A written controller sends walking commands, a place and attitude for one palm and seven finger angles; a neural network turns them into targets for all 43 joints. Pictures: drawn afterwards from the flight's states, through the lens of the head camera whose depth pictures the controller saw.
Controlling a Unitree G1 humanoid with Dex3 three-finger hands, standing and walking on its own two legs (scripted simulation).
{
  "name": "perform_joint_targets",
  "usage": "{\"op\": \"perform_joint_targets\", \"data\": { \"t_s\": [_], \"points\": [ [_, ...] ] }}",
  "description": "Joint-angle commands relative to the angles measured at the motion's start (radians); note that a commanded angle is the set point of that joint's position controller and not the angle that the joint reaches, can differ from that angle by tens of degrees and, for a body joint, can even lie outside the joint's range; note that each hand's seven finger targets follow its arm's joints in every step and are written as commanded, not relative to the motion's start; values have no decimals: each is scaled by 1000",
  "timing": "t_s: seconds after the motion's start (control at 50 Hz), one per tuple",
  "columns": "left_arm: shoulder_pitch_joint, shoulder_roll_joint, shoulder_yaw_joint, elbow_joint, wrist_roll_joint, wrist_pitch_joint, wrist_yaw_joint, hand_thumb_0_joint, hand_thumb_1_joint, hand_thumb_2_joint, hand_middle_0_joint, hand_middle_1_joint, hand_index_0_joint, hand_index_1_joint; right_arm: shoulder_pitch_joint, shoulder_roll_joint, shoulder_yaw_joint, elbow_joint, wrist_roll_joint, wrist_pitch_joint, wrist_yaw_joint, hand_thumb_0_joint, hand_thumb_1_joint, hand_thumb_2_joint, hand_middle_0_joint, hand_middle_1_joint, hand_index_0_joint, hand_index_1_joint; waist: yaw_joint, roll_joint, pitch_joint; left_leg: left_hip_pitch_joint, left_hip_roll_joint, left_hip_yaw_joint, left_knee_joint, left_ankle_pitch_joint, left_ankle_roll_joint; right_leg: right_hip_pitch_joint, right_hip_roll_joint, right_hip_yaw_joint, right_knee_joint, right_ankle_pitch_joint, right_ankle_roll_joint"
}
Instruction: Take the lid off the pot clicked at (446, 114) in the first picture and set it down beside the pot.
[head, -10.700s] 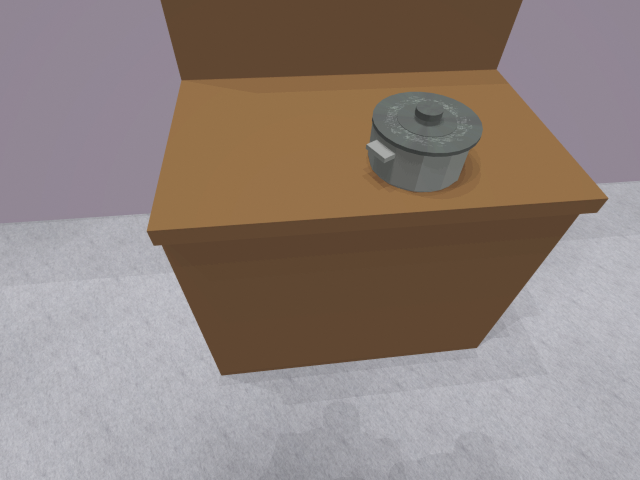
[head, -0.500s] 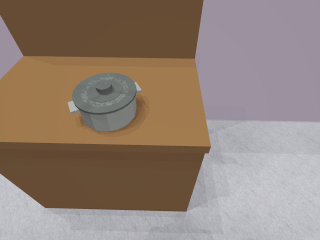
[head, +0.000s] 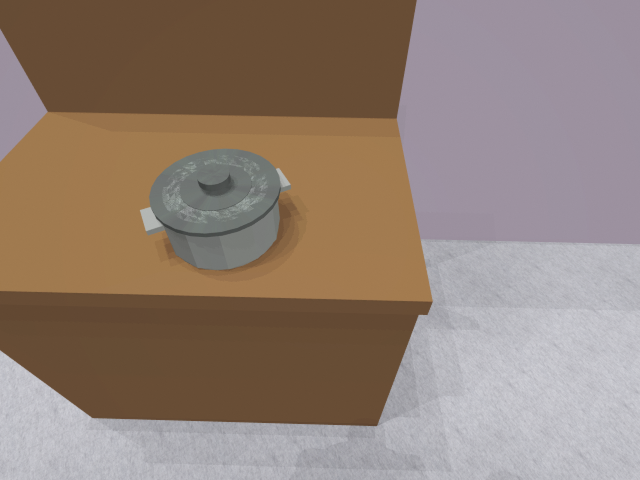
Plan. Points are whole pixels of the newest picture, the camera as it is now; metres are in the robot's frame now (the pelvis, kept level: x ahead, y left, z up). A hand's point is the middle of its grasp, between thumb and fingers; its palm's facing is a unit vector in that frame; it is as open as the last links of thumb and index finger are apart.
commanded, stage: look again from close up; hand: left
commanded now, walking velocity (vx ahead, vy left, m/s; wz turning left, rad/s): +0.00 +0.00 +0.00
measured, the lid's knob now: (213, 177) +0.52 +0.21 +0.08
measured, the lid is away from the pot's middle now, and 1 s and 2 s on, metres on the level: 0.00 0.00 0.00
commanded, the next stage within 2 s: shuffle to correct the standing spot in 0.46 s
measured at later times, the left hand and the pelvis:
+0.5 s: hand out of the picture +0.00 +0.17 -0.17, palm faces +0.06 -0.98 -0.17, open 7.3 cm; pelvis +0.01 +0.01 +0.00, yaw +0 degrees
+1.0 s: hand out of the picture +0.02 +0.22 -0.18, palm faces +0.06 -0.98 -0.20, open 7.4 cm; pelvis +0.05 +0.04 +0.00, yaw +1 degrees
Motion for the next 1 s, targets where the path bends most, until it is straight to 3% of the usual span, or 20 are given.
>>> {"op": "perform_joint_targets", "data": {
  "t_s": [0.0,0.56,0.62,0.68,0.7,0.74,0.78,0.8,0.82,0.84,0.86,0.88,0.9,0.94,0.98],
  "points": [
    [67,92,13,-25,-3,-12,7,0,900,900,-200,-300,-200,-300,73,-87,-15,-18,-3,-10,-11,0,-900,-900,200,300,200,300,2,5,40,-63,95,-78,-79,145,35,31,-125,120,-78,122,-11],
    [94,90,12,-14,0,-13,10,0,900,900,-200,-300,-200,-300,75,-85,-15,-4,-1,-6,-13,0,-900,-900,200,300,200,300,4,6,53,-38,87,-69,-73,134,36,40,-139,122,-92,118,-16],
    [102,118,27,-24,5,-6,8,0,900,900,-200,-300,-200,-300,73,-90,-20,-18,-7,6,-8,0,-900,-900,200,300,200,300,15,-6,83,-106,56,-45,-32,-21,36,31,-160,175,-124,-109,-41],
    [130,155,46,-33,8,2,5,0,900,900,-200,-300,-200,-300,71,-79,-22,-41,-13,17,-2,0,-900,-900,200,300,200,300,32,-102,118,-215,9,0,66,-111,26,51,-228,284,-208,-310,-88],
    [140,160,54,-39,9,2,8,0,900,900,-200,-300,-200,-300,70,-83,-25,-51,-15,19,-1,0,-900,-900,200,300,200,300,33,-132,118,-239,7,10,119,-118,21,50,-269,342,-240,-359,-110],
    [129,163,64,-53,14,-1,12,0,900,900,-200,-300,-200,-300,79,-81,-28,-59,-17,16,2,0,-900,-900,200,300,200,300,22,-127,116,-222,26,-1,144,-106,20,7,-314,379,-245,-353,-140],
    [94,159,66,-68,12,-1,9,0,900,900,-200,-300,-200,-300,114,-65,-28,-50,-17,11,7,0,-900,-900,200,300,200,300,2,-87,105,-110,27,9,55,-73,27,-77,-274,280,-186,-308,-120],
    [68,142,62,-78,13,0,8,0,900,900,-200,-300,-200,-300,150,-67,-26,-43,-19,6,8,0,-900,-900,200,300,200,300,-20,-44,105,-49,30,2,-9,-60,32,-129,-229,213,-119,-275,-99],
    [51,118,56,-90,13,3,5,0,900,900,-200,-300,-200,-300,189,-80,-27,-29,-20,1,7,0,-900,-900,200,300,200,300,-32,42,98,-3,60,-33,-74,-64,48,-161,-161,126,-18,-240,-74],
    [37,91,47,-104,16,6,0,0,900,900,-200,-300,-200,-300,220,-115,-35,-24,-22,-1,6,0,-900,-900,200,300,200,300,-40,166,105,13,147,-162,-130,-83,94,-212,-72,9,123,-228,-34],
    [18,59,36,-113,21,1,-1,0,900,900,-200,-300,-200,-300,259,-141,-38,-20,-22,-5,1,0,-900,-900,200,300,200,300,-51,267,106,63,232,-300,-208,34,165,-290,-26,-76,294,-267,-6],
    [-5,70,29,-124,22,-2,1,0,900,900,-200,-300,-200,-300,275,-133,-36,-19,-20,-7,-4,0,-900,-900,200,300,200,300,-57,259,127,136,271,-362,-219,183,232,-400,-30,-47,442,-348,-5],
    [-24,74,28,-128,22,-5,2,0,900,900,-200,-300,-200,-300,268,-126,-29,-22,-20,-9,-8,0,-900,-900,200,300,200,300,-53,206,128,145,275,-354,-186,337,261,-440,-58,-18,547,-344,-9],
    [-35,72,32,-125,15,-8,0,0,900,900,-200,-300,-200,-300,225,-122,-23,-44,-20,-20,-7,0,-900,-900,200,300,200,300,-26,85,98,143,262,-278,-142,532,266,-443,-92,-6,642,-303,-8],
    [-41,68,30,-134,10,-4,-8,0,900,900,-200,-300,-200,-300,197,-125,-24,-61,-20,-26,-7,0,-900,-900,200,300,200,300,-12,29,82,123,236,-227,-144,540,257,-426,-98,-21,656,-268,-2]
  ]
}}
